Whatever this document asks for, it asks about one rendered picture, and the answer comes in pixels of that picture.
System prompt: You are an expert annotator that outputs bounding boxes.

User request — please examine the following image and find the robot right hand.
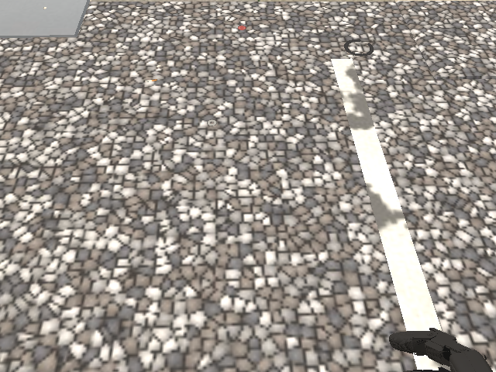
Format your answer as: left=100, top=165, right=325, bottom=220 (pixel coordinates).
left=389, top=328, right=493, bottom=372

